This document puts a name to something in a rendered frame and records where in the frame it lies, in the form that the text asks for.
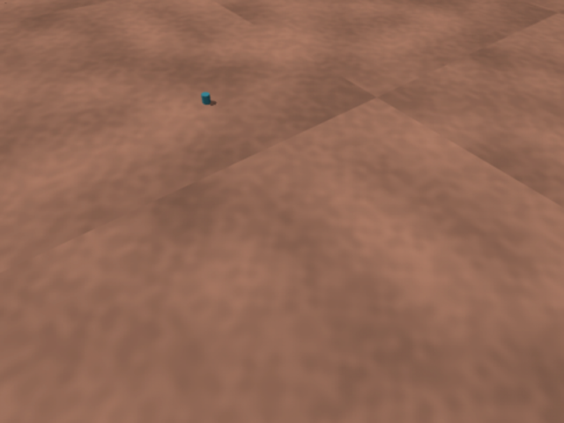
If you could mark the tin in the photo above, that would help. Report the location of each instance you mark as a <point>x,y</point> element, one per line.
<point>206,98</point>

